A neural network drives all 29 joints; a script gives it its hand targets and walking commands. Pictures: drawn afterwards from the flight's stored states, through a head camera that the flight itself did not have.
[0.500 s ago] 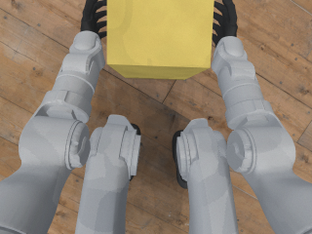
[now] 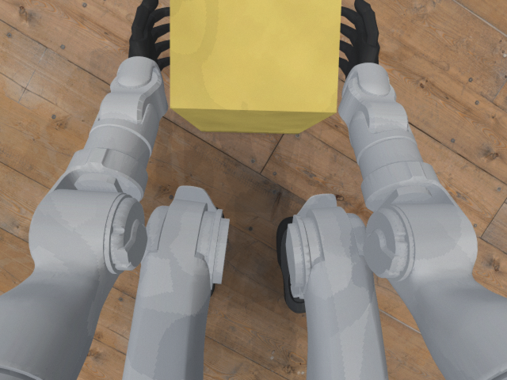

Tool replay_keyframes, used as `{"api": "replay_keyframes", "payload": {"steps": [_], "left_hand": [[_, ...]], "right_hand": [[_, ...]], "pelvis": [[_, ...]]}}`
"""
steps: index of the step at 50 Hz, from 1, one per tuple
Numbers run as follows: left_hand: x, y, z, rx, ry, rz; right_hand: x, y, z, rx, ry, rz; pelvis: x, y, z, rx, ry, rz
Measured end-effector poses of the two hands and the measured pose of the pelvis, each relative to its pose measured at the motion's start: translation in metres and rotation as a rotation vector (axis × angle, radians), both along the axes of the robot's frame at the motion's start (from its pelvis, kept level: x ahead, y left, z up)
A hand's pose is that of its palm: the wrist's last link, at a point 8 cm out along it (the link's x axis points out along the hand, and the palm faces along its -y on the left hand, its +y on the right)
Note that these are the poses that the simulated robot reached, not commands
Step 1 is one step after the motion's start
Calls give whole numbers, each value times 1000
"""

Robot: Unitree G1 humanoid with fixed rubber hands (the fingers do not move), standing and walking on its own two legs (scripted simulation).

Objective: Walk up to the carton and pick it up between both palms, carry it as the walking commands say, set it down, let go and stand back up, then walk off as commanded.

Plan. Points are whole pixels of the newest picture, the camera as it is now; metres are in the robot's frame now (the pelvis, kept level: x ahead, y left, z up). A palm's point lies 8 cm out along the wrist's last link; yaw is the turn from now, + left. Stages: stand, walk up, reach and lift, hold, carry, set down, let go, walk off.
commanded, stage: set down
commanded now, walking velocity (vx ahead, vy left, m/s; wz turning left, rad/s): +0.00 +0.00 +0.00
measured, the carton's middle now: (252, 69) +0.52 +0.02 -0.22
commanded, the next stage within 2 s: none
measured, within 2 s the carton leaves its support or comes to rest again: neither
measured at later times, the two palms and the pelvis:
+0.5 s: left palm (146, 62) +0.50 +0.17 -0.15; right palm (360, 65) +0.51 -0.12 -0.14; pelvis +0.00 +0.00 +0.00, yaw +0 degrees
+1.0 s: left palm (124, 68) +0.49 +0.20 -0.16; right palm (366, 81) +0.50 -0.14 -0.16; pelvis +0.01 +0.01 +0.02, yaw -1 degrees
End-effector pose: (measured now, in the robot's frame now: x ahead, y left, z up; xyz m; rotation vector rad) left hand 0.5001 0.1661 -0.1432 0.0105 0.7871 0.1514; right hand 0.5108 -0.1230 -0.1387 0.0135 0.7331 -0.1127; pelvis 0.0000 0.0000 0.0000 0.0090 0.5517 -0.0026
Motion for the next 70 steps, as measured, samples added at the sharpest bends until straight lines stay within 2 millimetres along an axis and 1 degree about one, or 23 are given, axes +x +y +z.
{"api": "replay_keyframes", "payload": {"steps": [11,31,35,38,41,45,51,55,59,61,65,67,70], "left_hand": [[1,1,-1,-3,-7,-6],[-1,3,-6,-7,-42,-33],[-6,5,-15,20,-26,-56],[-13,12,-24,36,-7,-45],[-16,21,-28,39,-12,-27],[-14,30,-28,34,-23,-20],[-5,38,-18,27,-60,-23],[-4,40,-13,21,-73,-29],[-4,41,0,18,-104,-29],[-5,41,8,16,-112,-30],[-8,40,27,16,-113,-31],[-9,41,37,17,-107,-29],[-10,41,56,10,-110,-25]], "right_hand": [[1,-1,-1,10,-4,4],[-1,-4,-3,-8,-33,52],[-10,-5,-15,-31,-3,77],[-17,-10,-26,-46,28,85],[-20,-18,-30,-48,26,63],[-20,-20,-32,-44,23,56],[-13,-21,-23,-37,-14,46],[-10,-23,-17,-34,-30,43],[-8,-26,-6,-30,-57,37],[-8,-27,3,-27,-72,29],[-7,-30,24,-24,-87,24],[-8,-31,33,-24,-73,21],[-9,-31,52,-21,-72,22]], "pelvis": [[2,3,-2,-4,2,3],[1,1,0,-1,-4,5],[1,1,7,-3,8,5],[4,2,14,-5,26,5],[7,3,18,-8,46,5],[12,4,19,-11,63,2],[15,7,16,-18,76,-2],[15,8,15,-24,80,-2],[13,9,19,-27,65,1],[12,9,24,-26,58,3],[10,8,40,-26,28,5],[11,8,49,-25,34,4],[15,7,62,-22,53,6]]}}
